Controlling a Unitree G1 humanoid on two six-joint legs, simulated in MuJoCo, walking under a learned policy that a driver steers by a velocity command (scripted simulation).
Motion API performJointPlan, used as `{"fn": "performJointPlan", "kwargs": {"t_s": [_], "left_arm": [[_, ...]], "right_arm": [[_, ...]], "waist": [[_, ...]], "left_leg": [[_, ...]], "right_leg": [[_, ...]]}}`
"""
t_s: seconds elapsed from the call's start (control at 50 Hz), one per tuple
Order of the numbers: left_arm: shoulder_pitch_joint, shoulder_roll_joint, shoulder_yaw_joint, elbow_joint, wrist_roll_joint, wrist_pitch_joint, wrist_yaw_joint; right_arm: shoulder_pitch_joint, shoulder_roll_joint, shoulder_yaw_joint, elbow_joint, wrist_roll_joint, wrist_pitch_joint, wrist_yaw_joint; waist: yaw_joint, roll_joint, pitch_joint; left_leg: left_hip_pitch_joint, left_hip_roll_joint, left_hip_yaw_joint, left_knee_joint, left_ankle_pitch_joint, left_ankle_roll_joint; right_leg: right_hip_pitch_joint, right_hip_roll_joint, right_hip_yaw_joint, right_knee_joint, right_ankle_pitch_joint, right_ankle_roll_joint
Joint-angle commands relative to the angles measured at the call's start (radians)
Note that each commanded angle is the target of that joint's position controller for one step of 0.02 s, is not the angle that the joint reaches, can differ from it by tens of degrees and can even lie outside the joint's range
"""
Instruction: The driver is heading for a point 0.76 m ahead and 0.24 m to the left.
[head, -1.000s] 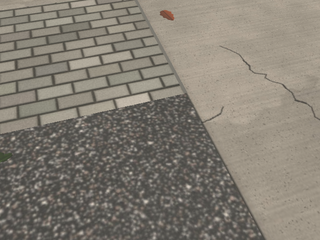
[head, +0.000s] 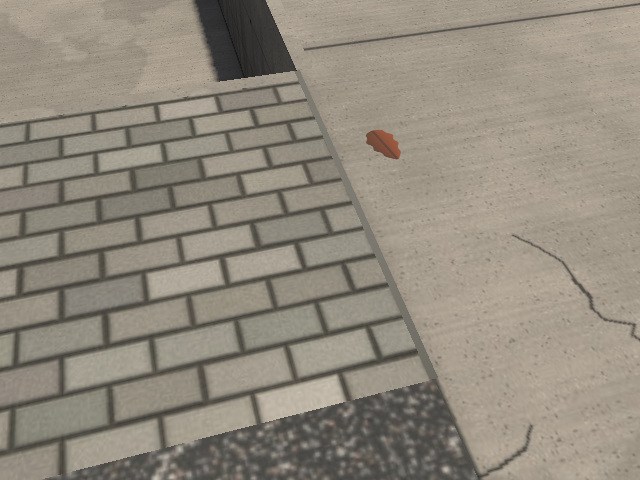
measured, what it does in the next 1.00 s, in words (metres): walks ahead, turning left: right foot, then left foot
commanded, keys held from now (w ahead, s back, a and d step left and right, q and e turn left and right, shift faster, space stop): w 0.22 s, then w+q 0.78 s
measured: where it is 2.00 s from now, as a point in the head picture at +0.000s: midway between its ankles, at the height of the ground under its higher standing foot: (257, 351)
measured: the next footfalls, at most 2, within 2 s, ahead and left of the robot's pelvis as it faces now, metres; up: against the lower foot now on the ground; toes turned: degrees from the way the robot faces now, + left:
right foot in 0.22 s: +0.32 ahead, -0.15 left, +0.00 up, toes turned -3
left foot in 0.80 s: +0.59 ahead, +0.11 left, +0.00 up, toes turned +19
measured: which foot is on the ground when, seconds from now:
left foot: down 0.00-0.24, up 0.26-0.78, down 0.80-1.00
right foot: up 0.00-0.20, down 0.22-0.82, up 0.84-1.00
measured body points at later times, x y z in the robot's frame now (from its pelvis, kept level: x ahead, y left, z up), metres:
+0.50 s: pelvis +0.28 -0.08 +0.00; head +0.30 -0.08 +0.45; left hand +0.30 +0.19 -0.14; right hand +0.41 -0.34 -0.13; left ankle +0.35 +0.11 -0.67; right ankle +0.28 -0.15 -0.75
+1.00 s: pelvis +0.55 +0.03 -0.01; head +0.58 +0.05 +0.44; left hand +0.59 +0.34 -0.12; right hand +0.73 -0.19 -0.12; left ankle +0.55 +0.09 -0.75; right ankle +0.61 -0.14 -0.66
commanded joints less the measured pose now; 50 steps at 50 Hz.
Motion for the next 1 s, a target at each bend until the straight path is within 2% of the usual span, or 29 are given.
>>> {"fn": "performJointPlan", "kwargs": {"t_s": [0.02,0.1,0.16,0.2,0.22,0.24,0.26,0.28,0.3,0.32,0.34,0.38,0.4,0.44,0.5,0.58,0.68,0.7,0.74,0.78,0.8,0.82,0.84,0.86,0.88,0.9,0.92,0.94,1.0], "left_arm": [[-0.088,0.026,-0.001,-0.066,-0.002,-0.013,-0.008],[-0.192,0.03,-0.007,-0.107,-0.011,-0.021,-0.028],[-0.195,0.054,-0.002,-0.125,-0.014,-0.032,-0.045],[-0.07,0.098,0.021,-0.096,-0.012,-0.036,-0.045],[0.099,0.143,0.047,-0.041,-0.01,-0.035,-0.039],[0.286,0.22,0.068,-0.005,0.005,-0.034,-0.027],[0.339,0.266,0.076,0.016,0.005,-0.029,-0.032],[0.323,0.167,0.049,0.007,0.0,-0.032,-0.031],[0.236,0.131,0.037,-0.007,0.0,-0.037,-0.027],[0.148,0.106,0.027,-0.022,0.004,-0.041,-0.026],[0.098,0.075,0.021,-0.024,0.01,-0.045,-0.028],[0.072,0.043,0.015,-0.011,0.023,-0.052,-0.029],[0.08,0.05,0.017,-0.001,0.023,-0.056,-0.027],[0.096,0.077,0.025,0.014,0.025,-0.06,-0.017],[0.124,0.093,0.03,0.026,0.028,-0.054,0.001],[0.148,0.11,0.031,0.029,0.022,-0.044,0.017],[0.242,0.134,0.04,0.056,0.007,-0.009,0.023],[0.241,0.141,0.042,0.055,0.003,-0.001,0.024],[0.211,0.169,0.05,0.039,-0.002,0.012,0.03],[0.177,0.199,0.057,0.023,-0.007,0.025,0.037],[0.151,0.198,0.054,0.012,-0.012,0.026,0.037],[0.167,0.149,0.038,-0.013,0.012,0.013,0.033],[0.229,0.024,0.001,-0.067,0.015,-0.026,0.015],[0.118,0.111,0.017,-0.09,-0.023,-0.072,-0.004],[0.057,0.123,0.02,-0.115,-0.048,-0.09,-0.011],[0.055,0.113,0.02,-0.104,-0.033,-0.093,-0.005],[0.06,0.128,0.032,-0.094,-0.007,-0.083,0.002],[0.082,0.131,0.037,-0.092,0.0,-0.067,0.002],[0.062,0.098,0.035,-0.116,0.02,-0.035,0.007]], "right_arm": [[0.008,-0.16,-0.031,-0.04,0.008,-0.009,-0.014],[0.073,-0.165,-0.036,0.0,0.015,0.006,-0.017],[0.065,-0.179,-0.045,0.011,0.019,0.021,-0.025],[0.023,-0.194,-0.049,0.001,0.018,0.03,-0.027],[0.012,-0.173,-0.041,-0.006,0.014,0.035,-0.027],[0.029,-0.137,-0.022,-0.03,-0.002,0.034,-0.026],[0.166,0.01,0.018,-0.023,0.006,0.014,-0.014],[0.093,-0.104,-0.008,-0.013,0.034,-0.007,-0.013],[0.0,-0.16,-0.026,-0.048,0.057,-0.018,-0.013],[-0.046,-0.159,-0.028,-0.058,0.054,-0.017,-0.022],[-0.062,-0.147,-0.035,-0.057,0.04,-0.009,-0.029],[-0.012,-0.101,-0.039,-0.042,0.039,0.021,-0.027],[-0.004,-0.081,-0.038,-0.04,0.041,0.033,-0.027],[-0.042,-0.078,-0.042,-0.059,0.037,0.049,-0.029],[-0.115,-0.08,-0.047,-0.088,0.029,0.049,-0.023],[-0.234,-0.061,-0.037,-0.131,0.022,0.041,0.0],[-0.378,-0.04,-0.021,-0.218,0.023,0.041,0.034],[-0.389,-0.043,-0.021,-0.234,0.025,0.042,0.041],[-0.362,-0.069,-0.033,-0.253,0.027,0.045,0.052],[-0.211,-0.131,-0.065,-0.236,0.032,0.05,0.053],[-0.05,-0.192,-0.099,-0.198,0.033,0.05,0.041],[0.07,-0.288,-0.128,-0.171,0.028,0.06,0.015],[0.007,-0.343,-0.128,-0.204,0.024,0.049,0.015],[0.043,-0.26,-0.101,-0.205,0.012,0.04,0.021],[0.007,-0.205,-0.087,-0.205,0.01,0.029,0.02],[-0.066,-0.172,-0.077,-0.216,0.017,0.02,0.024],[-0.127,-0.139,-0.067,-0.232,0.016,0.017,0.021],[-0.154,-0.129,-0.059,-0.248,0.009,0.016,0.016],[-0.13,-0.174,-0.068,-0.25,0.014,0.012,-0.001]], "waist": [[0.004,0.093,0.059],[-0.025,0.096,0.093],[0.003,0.11,0.081],[0.081,0.137,-0.002],[0.156,0.122,-0.101],[0.208,0.009,-0.25],[0.137,-0.253,-0.38],[0.179,-0.139,-0.339],[0.162,-0.103,-0.195],[0.124,-0.025,-0.12],[0.096,-0.013,-0.064],[0.049,-0.053,-0.038],[0.041,-0.049,-0.022],[0.038,-0.031,0.014],[0.051,-0.011,0.042],[0.085,0.001,0.07],[0.133,0.015,0.114],[0.127,0.009,0.113],[0.086,-0.029,0.068],[-0.012,-0.068,-0.032],[-0.102,-0.043,-0.114],[-0.122,0.116,-0.2],[-0.003,0.298,-0.298],[-0.071,0.171,-0.33],[-0.058,0.134,-0.206],[-0.002,0.031,-0.111],[0.031,0.021,-0.078],[0.06,0.034,-0.064],[0.076,0.046,-0.036]], "left_leg": [[-0.045,0.252,-0.119,-0.106,0.215,0.123],[0.078,0.3,-0.122,-0.067,0.218,0.121],[0.165,0.341,-0.131,0.004,0.32,0.102],[0.162,0.321,-0.104,0.148,0.604,0.076],[0.095,0.265,-0.065,0.339,0.668,0.048],[-0.142,0.198,-0.032,0.661,0.375,0.012],[-0.537,0.011,-0.069,0.997,-0.354,-0.046],[-0.635,0.048,-0.219,1.114,-0.412,-0.024],[-0.69,0.095,-0.206,1.123,-0.324,-0.008],[-0.646,0.152,-0.179,1.076,-0.225,-0.009],[-0.603,0.183,-0.175,1.022,-0.164,-0.013],[-0.505,0.216,-0.182,0.971,-0.102,-0.014],[-0.503,0.22,-0.179,0.959,-0.089,-0.016],[-0.563,0.223,-0.187,0.918,-0.018,-0.025],[-0.651,0.211,-0.201,0.79,0.123,-0.04],[-0.64,0.195,-0.12,0.588,0.263,-0.04],[-0.716,0.176,-0.039,0.461,0.182,-0.014],[-0.704,0.163,-0.017,0.446,0.14,-0.003],[-0.59,0.107,0.044,0.437,0.048,0.029],[-0.368,0.032,0.083,0.434,-0.031,0.077],[-0.122,0.0,0.061,0.343,0.043,0.118],[0.174,0.173,-0.22,0.32,0.053,0.181],[0.44,0.403,-0.834,0.159,-0.067,0.388],[0.455,0.408,-0.854,0.08,-0.076,0.358],[0.354,0.372,-0.686,0.087,-0.017,0.31],[0.189,0.32,-0.554,0.082,0.088,0.268],[0.071,0.282,-0.468,0.072,0.17,0.238],[-0.009,0.261,-0.433,0.049,0.215,0.233],[-0.124,0.232,-0.37,0.013,0.309,0.237]], "right_leg": [[0.024,0.026,-0.034,-0.156,0.135,0.004],[-0.004,0.047,-0.038,-0.257,0.1,-0.013],[0.028,0.063,-0.041,-0.302,-0.003,-0.05],[0.237,0.121,-0.091,-0.321,-0.049,-0.083],[0.469,0.139,-0.102,-0.323,-0.028,-0.113],[0.8,-0.054,0.12,-0.3,-0.021,-0.181],[1.117,-0.276,0.593,-0.421,-0.229,-0.327],[1.068,-0.254,0.635,-0.494,-0.327,-0.281],[0.93,-0.232,0.474,-0.516,-0.284,-0.231],[0.777,-0.199,0.352,-0.549,-0.194,-0.204],[0.662,-0.167,0.261,-0.587,-0.137,-0.187],[0.552,-0.12,0.137,-0.647,-0.092,-0.166],[0.526,-0.114,0.091,-0.667,-0.06,-0.17],[0.515,-0.113,0.021,-0.693,-0.001,-0.173],[0.558,-0.106,-0.06,-0.706,0.059,-0.162],[0.599,-0.091,-0.168,-0.716,0.102,-0.134],[0.792,-0.148,-0.227,-0.643,0.232,-0.131],[0.817,-0.157,-0.24,-0.612,0.3,-0.127],[0.834,-0.161,-0.272,-0.506,0.61,-0.109],[0.81,-0.151,-0.287,-0.267,0.857,-0.086],[0.707,-0.11,-0.302,-0.047,0.767,-0.052],[0.429,-0.045,-0.298,0.28,0.27,-0.008],[0.025,0.195,-0.128,0.616,-0.547,0.044],[-0.081,0.15,0.063,0.656,-0.534,0.012],[-0.127,0.103,0.056,0.602,-0.454,-0.015],[-0.083,0.056,0.05,0.494,-0.382,-0.019],[-0.013,0.025,0.044,0.403,-0.343,-0.011],[0.049,0.01,0.046,0.366,-0.317,0.0],[0.083,0.016,0.018,0.223,-0.247,0.052]]}}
